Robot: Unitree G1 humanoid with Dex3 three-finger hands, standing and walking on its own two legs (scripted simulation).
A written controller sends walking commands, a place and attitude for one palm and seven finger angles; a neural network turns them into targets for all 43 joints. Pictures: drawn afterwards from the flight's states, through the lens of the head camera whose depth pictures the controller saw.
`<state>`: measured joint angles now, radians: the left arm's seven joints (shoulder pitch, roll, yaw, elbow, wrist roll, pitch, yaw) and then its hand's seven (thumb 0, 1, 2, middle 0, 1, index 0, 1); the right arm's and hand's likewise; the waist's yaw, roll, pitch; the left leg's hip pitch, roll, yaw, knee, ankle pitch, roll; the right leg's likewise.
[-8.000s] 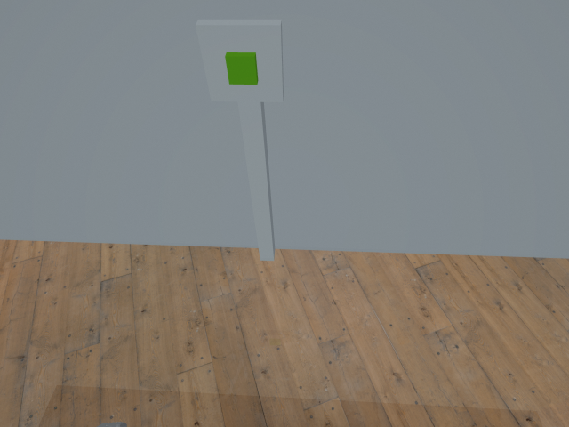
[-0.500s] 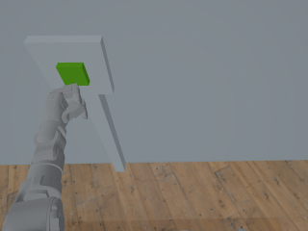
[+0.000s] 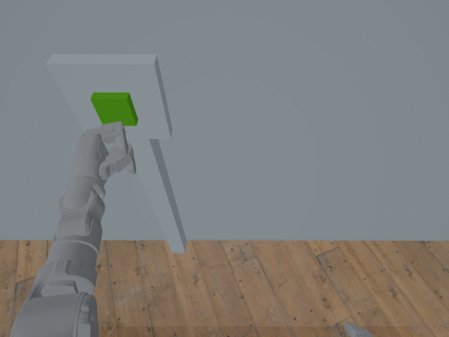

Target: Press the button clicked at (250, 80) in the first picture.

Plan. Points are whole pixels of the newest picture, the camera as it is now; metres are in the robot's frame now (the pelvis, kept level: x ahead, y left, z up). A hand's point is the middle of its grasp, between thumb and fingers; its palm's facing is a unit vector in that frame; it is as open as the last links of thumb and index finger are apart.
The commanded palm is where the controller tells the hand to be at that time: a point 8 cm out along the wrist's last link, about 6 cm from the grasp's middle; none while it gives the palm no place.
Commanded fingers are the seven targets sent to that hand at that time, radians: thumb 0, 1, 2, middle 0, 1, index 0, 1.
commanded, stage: press the button with the knuckle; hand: left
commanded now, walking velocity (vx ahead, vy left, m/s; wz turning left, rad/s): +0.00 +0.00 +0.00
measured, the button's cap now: (116, 108) +0.50 +0.22 +0.13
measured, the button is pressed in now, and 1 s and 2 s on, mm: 0 10 0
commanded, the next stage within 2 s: hold the button down briefly in 0.98 s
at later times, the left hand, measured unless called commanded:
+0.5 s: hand (131, 140) +0.44 +0.18 +0.10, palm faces +0.03 -1.00 +0.00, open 3.0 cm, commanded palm +0.42 +0.23 +0.10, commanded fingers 0.00 0.90 0.90 -1.30 -1.50 -1.30 -1.50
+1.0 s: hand (129, 136) +0.46 +0.19 +0.10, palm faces +0.01 -1.00 -0.02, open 2.7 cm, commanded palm +0.46 +0.23 +0.10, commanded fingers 0.00 0.90 0.90 -1.30 -1.50 -1.30 -1.50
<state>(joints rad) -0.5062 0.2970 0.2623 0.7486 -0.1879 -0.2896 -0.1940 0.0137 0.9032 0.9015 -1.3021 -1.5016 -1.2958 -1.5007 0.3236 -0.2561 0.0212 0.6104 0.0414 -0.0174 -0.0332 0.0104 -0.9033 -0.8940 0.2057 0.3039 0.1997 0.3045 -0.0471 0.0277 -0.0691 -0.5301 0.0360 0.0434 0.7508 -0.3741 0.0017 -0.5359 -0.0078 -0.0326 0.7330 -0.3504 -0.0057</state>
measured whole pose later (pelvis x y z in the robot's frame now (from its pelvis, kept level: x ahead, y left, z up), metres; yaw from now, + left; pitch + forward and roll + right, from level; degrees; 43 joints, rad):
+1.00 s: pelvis -0.03 +0.00 -0.01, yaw +1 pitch +13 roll -2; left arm -0.91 0.45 0.32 1.20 -0.12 -0.35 -0.25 -0.05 0.76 0.95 -1.30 -1.50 -1.37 -1.50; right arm 0.37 -0.28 0.04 0.66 0.02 -0.02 -0.04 0.01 -0.90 -0.89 0.21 0.30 0.20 0.30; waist -0.12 0.02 -0.06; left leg -0.73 0.04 0.01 0.85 -0.36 0.01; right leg -0.71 -0.01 -0.06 0.80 -0.33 0.00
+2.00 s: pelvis -0.01 +0.00 -0.01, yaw +0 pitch +11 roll -1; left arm -0.65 0.34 0.30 0.92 -0.18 -0.30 -0.21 -0.02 0.86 0.91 -1.30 -1.50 -1.30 -1.50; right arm 0.35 -0.27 0.03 0.59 0.03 -0.01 -0.03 0.01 -0.90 -0.89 0.21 0.30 0.20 0.30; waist -0.08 0.03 -0.08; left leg -0.63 0.04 0.04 0.81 -0.38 0.01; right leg -0.63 0.00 -0.03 0.78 -0.35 0.00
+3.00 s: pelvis -0.01 -0.01 +0.01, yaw +2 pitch +0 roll +0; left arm 0.01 0.27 0.22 0.09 -0.30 -0.05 -0.26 0.01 0.90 0.90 -1.30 -1.50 -1.30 -1.50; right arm 0.23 -0.26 0.05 0.57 0.06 -0.11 -0.08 0.02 -0.90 -0.89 0.20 0.30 0.20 0.30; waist 0.03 0.06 -0.05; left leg -0.32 0.02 0.02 0.63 -0.32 -0.01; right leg -0.32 -0.01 -0.05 0.62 -0.32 -0.01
